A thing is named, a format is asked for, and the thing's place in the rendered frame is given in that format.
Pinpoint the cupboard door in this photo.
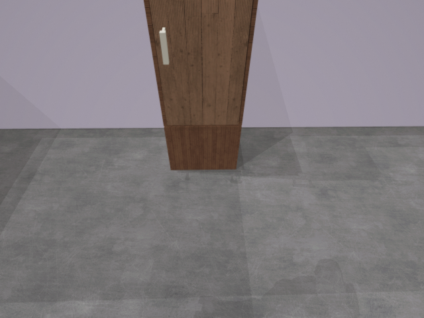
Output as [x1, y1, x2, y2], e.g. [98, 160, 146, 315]
[149, 0, 253, 125]

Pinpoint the handle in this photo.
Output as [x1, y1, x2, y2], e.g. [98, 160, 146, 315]
[159, 27, 169, 65]

